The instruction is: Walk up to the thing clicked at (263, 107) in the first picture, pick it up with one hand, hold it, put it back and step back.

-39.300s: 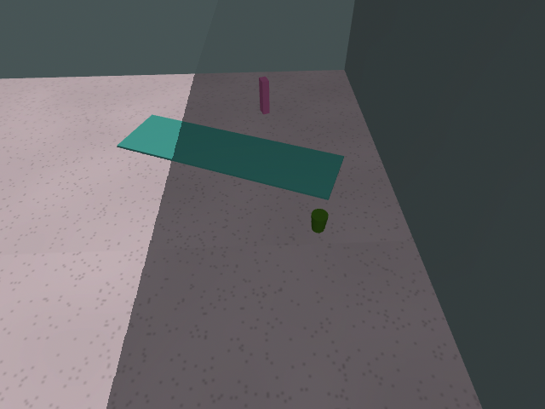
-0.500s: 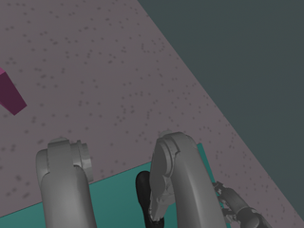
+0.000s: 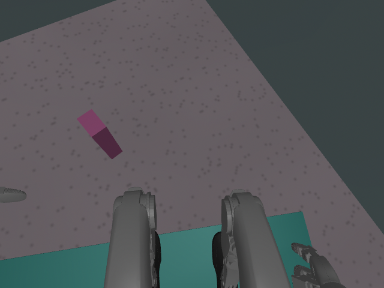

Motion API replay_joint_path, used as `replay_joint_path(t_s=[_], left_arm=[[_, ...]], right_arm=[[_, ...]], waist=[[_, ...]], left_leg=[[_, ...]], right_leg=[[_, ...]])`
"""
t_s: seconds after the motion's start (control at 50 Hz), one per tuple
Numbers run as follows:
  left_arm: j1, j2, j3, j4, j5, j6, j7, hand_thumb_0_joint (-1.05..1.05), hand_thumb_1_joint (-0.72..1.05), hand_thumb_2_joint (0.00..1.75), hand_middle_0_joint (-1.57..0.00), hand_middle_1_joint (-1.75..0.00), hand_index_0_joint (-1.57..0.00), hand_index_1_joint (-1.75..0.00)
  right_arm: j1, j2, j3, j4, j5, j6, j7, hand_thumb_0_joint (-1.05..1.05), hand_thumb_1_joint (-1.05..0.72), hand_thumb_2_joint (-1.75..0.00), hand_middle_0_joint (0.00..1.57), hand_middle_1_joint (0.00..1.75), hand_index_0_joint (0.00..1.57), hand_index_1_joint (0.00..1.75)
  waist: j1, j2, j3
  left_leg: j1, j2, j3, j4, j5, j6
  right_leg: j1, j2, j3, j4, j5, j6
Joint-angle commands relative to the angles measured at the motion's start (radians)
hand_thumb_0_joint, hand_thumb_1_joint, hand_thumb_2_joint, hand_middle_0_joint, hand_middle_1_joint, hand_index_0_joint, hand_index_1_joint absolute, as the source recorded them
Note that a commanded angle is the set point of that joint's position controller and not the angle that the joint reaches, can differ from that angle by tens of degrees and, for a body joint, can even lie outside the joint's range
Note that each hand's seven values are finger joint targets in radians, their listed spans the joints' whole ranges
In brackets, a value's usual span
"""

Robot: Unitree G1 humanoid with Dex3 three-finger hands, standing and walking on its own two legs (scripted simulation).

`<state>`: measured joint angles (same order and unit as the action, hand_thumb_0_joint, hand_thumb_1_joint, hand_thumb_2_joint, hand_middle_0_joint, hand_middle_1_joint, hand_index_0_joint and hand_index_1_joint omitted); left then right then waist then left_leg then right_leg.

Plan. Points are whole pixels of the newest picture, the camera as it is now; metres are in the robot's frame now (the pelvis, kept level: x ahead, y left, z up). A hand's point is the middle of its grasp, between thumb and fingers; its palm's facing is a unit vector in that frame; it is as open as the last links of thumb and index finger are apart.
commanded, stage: home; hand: left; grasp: from the side
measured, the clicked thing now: (103, 137) +0.49 +0.30 -0.32
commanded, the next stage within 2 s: none
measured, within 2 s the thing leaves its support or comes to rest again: neither
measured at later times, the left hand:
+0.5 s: hand out of the picture +0.25 +0.27 +0.14, palm faces +0.30 -0.86 -0.41, open 17.3 cm
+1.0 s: hand out of the picture +0.22 +0.20 +0.24, palm faces +0.23 -0.93 -0.30, open 17.2 cm
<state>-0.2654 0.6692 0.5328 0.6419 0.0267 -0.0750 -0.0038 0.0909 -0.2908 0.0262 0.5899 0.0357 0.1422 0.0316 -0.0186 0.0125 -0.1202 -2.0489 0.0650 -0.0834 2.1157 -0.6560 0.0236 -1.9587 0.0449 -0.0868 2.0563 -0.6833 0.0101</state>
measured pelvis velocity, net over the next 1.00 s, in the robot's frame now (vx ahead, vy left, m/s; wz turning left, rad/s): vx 0.09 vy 0.00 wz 0.13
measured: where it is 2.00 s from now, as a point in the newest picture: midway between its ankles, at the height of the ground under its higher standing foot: (188, 279)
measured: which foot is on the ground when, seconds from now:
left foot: down 0.00-1.00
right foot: down 0.00-1.00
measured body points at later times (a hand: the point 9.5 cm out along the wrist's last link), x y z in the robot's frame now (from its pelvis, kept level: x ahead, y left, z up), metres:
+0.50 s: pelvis +0.06 -0.01 +0.24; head +0.13 +0.03 +0.68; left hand +0.23 +0.32 +0.16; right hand +0.26 -0.24 +0.16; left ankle +0.09 +0.12 -0.39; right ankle +0.09 -0.12 -0.39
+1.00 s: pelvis +0.09 +0.00 +0.29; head +0.11 +0.00 +0.74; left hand +0.21 +0.25 +0.26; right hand +0.28 -0.22 +0.23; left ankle +0.09 +0.12 -0.39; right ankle +0.09 -0.12 -0.39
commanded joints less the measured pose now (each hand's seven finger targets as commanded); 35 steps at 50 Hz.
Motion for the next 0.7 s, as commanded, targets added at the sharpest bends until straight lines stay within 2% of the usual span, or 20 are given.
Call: replay_joint_path(t_s=[0.0, 0.02, 0.04, 0.08, 0.1, 0.12, 0.16, 0.18, 0.2, 0.24, 0.28, 0.32, 0.36, 0.42, 0.46, 0.56, 0.58, 0.62, 0.68], left_arm=[[0.045, 0.277, 0.049, -0.446, -0.016, 0.012, 0.083, 0.0, -0.41, 0.14, -0.07, -0.07, -0.06, -0.08], [0.076, 0.254, 0.043, -0.442, -0.016, 0.029, 0.099, 0.0, -0.41, 0.14, -0.06, -0.07, -0.06, -0.07], [0.069, 0.243, 0.041, -0.476, -0.013, 0.038, 0.114, 0.0, -0.41, 0.14, -0.06, -0.07, -0.06, -0.08], [0.092, 0.247, 0.05, -0.496, -0.011, 0.056, 0.141, 0.0, -0.38, 0.15, -0.07, -0.08, -0.07, -0.08], [0.151, 0.211, 0.032, -0.476, -0.013, 0.071, 0.15, 0.0, -0.4, 0.14, -0.07, -0.08, -0.06, -0.08], [0.2, 0.143, -0.009, -0.44, -0.015, 0.084, 0.156, 0.0, -0.42, 0.13, -0.06, -0.07, -0.06, -0.07], [0.245, 0.054, -0.069, -0.419, -0.018, 0.105, 0.165, 0.0, -0.44, 0.12, -0.06, -0.07, -0.06, -0.07], [0.243, 0.013, -0.11, -0.413, -0.017, 0.113, 0.167, 0.0, -0.46, 0.11, -0.06, -0.07, -0.06, -0.07], [0.255, -0.001, -0.118, -0.401, -0.019, 0.124, 0.172, 0.0, -0.46, 0.11, -0.06, -0.07, -0.06, -0.07], [0.266, -0.059, -0.167, -0.383, -0.02, 0.141, 0.177, 0.0, -0.5, 0.08, -0.05, -0.06, -0.05, -0.06], [0.289, -0.101, -0.203, -0.365, -0.021, 0.158, 0.183, 0.0, -0.54, 0.06, -0.05, -0.05, -0.05, -0.05], [0.281, -0.132, -0.242, -0.388, -0.022, 0.168, 0.19, 0.0, -0.54, 0.06, -0.05, -0.05, -0.05, -0.05], [0.321, -0.162, -0.276, -0.398, -0.022, 0.185, 0.194, 0.0, -0.57, 0.04, -0.05, -0.05, -0.05, -0.05], [0.379, -0.18, -0.302, -0.468, -0.027, 0.207, 0.206, 0.0, -0.57, 0.04, -0.05, -0.05, -0.05, -0.05], [0.41, -0.197, -0.327, -0.524, -0.029, 0.221, 0.211, 0.0, -0.57, 0.04, -0.05, -0.05, -0.05, -0.05], [0.537, -0.269, -0.404, -0.638, -0.036, 0.26, 0.215, 0.0, -0.53, 0.07, -0.05, -0.05, -0.05, -0.05], [0.569, -0.284, -0.417, -0.654, -0.039, 0.267, 0.216, 0.0, -0.56, 0.05, -0.05, -0.05, -0.05, -0.05], [0.64, -0.319, -0.458, -0.724, -0.041, 0.278, 0.211, 0.0, -0.54, 0.06, -0.05, -0.05, -0.05, -0.05], [0.688, -0.34, -0.489, -0.788, -0.042, 0.29, 0.205, 0.0, -0.55, 0.05, -0.05, -0.05, -0.05, -0.05]], right_arm=[[0.083, -0.196, -0.103, -0.152, 0.025, -0.047, -0.054, 0.0, -0.89, -0.9, 0.2, 0.3, 0.2, 0.3], [0.077, -0.182, -0.097, -0.148, 0.026, -0.052, -0.066, 0.0, -0.89, -0.9, 0.2, 0.3, 0.2, 0.3], [0.078, -0.171, -0.095, -0.142, 0.027, -0.058, -0.078, 0.0, -0.89, -0.9, 0.2, 0.3, 0.2, 0.3], [0.077, -0.148, -0.087, -0.144, 0.023, -0.071, -0.1, 0.0, -0.89, -0.9, 0.2, 0.3, 0.2, 0.3], [0.071, -0.134, -0.084, -0.147, 0.023, -0.078, -0.109, 0.0, -0.89, -0.9, 0.2, 0.3, 0.2, 0.3], [0.07, -0.12, -0.078, -0.145, 0.021, -0.086, -0.117, 0.0, -0.89, -0.9, 0.2, 0.3, 0.2, 0.3], [0.08, -0.106, -0.071, -0.135, 0.014, -0.107, -0.131, 0.0, -0.89, -0.9, 0.2, 0.3, 0.2, 0.3], [0.092, -0.101, -0.069, -0.128, 0.011, -0.119, -0.137, 0.0, -0.89, -0.9, 0.2, 0.3, 0.2, 0.3], [0.099, -0.101, -0.069, -0.127, 0.011, -0.127, -0.142, 0.0, -0.89, -0.9, 0.2, 0.3, 0.2, 0.3], [0.104, -0.094, -0.066, -0.129, 0.008, -0.146, -0.148, 0.0, -0.89, -0.9, 0.2, 0.3, 0.2, 0.3], [0.115, -0.092, -0.065, -0.134, 0.011, -0.165, -0.155, 0.0, -0.89, -0.9, 0.2, 0.3, 0.2, 0.3], [0.118, -0.09, -0.064, -0.146, 0.009, -0.18, -0.161, 0.0, -0.89, -0.9, 0.2, 0.3, 0.2, 0.3], [0.129, -0.087, -0.065, -0.155, 0.011, -0.193, -0.168, 0.0, -0.89, -0.9, 0.2, 0.3, 0.2, 0.3], [0.131, -0.081, -0.059, -0.171, 0.01, -0.205, -0.178, 0.0, -0.89, -0.9, 0.2, 0.3, 0.2, 0.3], [0.133, -0.077, -0.057, -0.187, 0.011, -0.21, -0.187, 0.0, -0.89, -0.9, 0.2, 0.3, 0.2, 0.3], [0.149, -0.053, -0.047, -0.215, 0.007, -0.22, -0.208, 0.0, -0.89, -0.9, 0.2, 0.3, 0.2, 0.3], [0.142, -0.052, -0.046, -0.224, 0.007, -0.223, -0.21, 0.0, -0.89, -0.9, 0.2, 0.3, 0.2, 0.3], [0.145, -0.047, -0.047, -0.245, 0.005, -0.229, -0.216, 0.0, -0.89, -0.9, 0.2, 0.3, 0.2, 0.3], [0.132, -0.042, -0.041, -0.264, 0.002, -0.241, -0.219, 0.0, -0.89, -0.9, 0.2, 0.3, 0.2, 0.3]], waist=[[0.026, 0.148, -0.69], [0.024, 0.127, -0.641], [0.021, 0.139, -0.631], [0.027, 0.152, -0.645], [0.032, 0.147, -0.637], [0.019, 0.13, -0.601], [0.01, 0.153, -0.546], [-0.004, 0.157, -0.508], [-0.008, 0.143, -0.495], [-0.027, 0.136, -0.434], [-0.031, 0.104, -0.395], [-0.042, 0.111, -0.361], [-0.041, 0.094, -0.337], [-0.013, 0.132, -0.3], [-0.017, 0.132, -0.279], [-0.023, 0.107, -0.211], [-0.021, 0.096, -0.18], [-0.021, 0.078, -0.179], [-0.016, 0.054, -0.099]], left_leg=[[0.738, -0.008, -0.032, -0.496, 0.046, -0.003], [0.746, -0.01, -0.025, -0.527, 0.042, -0.001], [0.773, -0.012, -0.022, -0.558, 0.052, -0.001], [0.818, -0.02, 0.003, -0.581, 0.129, 0.001], [0.842, -0.025, 0.02, -0.593, 0.175, 0.004], [0.852, -0.029, 0.03, -0.61, 0.21, 0.009], [0.916, -0.032, 0.039, -0.657, 0.259, 0.006], [0.94, -0.03, 0.042, -0.679, 0.283, 0.006], [0.969, -0.03, 0.041, -0.701, 0.297, 0.006], [0.995, -0.029, 0.045, -0.763, 0.276, 0.002], [1.036, -0.031, 0.04, -0.83, 0.258, -0.002], [1.098, -0.031, 0.035, -0.902, 0.24, -0.008], [1.156, -0.033, 0.039, -0.954, 0.261, -0.009], [1.261, -0.036, 0.039, -1.059, 0.274, -0.02], [1.321, -0.039, 0.044, -1.108, 0.298, -0.022], [1.399, -0.048, 0.066, -1.193, 0.338, -0.014], [1.407, -0.047, 0.064, -1.217, 0.333, -0.016], [1.439, -0.046, 0.063, -1.236, 0.353, -0.015], [1.45, -0.045, 0.059, -1.277, 0.337, -0.014]], right_leg=[[0.431, 0.014, 0.001, -0.41, 0.094, -0.044], [0.465, 0.011, 0.012, -0.447, 0.091, -0.043], [0.504, 0.006, 0.022, -0.472, 0.102, -0.043], [0.602, 0.004, 0.042, -0.526, 0.162, -0.039], [0.648, 0.004, 0.052, -0.56, 0.198, -0.039], [0.678, 0.004, 0.056, -0.59, 0.226, -0.039], [0.712, 0.001, 0.059, -0.647, 0.261, -0.042], [0.738, 0.001, 0.059, -0.677, 0.282, -0.042], [0.763, 0.0, 0.06, -0.711, 0.295, -0.041], [0.825, -0.007, 0.065, -0.777, 0.287, -0.04], [0.888, -0.014, 0.061, -0.843, 0.279, -0.039], [0.944, -0.015, 0.053, -0.902, 0.26, -0.039], [1.012, -0.02, 0.056, -0.961, 0.286, -0.036], [1.092, -0.019, 0.042, -1.026, 0.293, -0.039], [1.149, -0.019, 0.039, -1.071, 0.319, -0.037], [1.284, -0.021, 0.042, -1.182, 0.372, -0.029], [1.297, -0.017, 0.033, -1.195, 0.366, -0.028], [1.327, -0.014, 0.028, -1.216, 0.381, -0.028], [1.334, -0.007, 0.016, -1.25, 0.36, -0.026]])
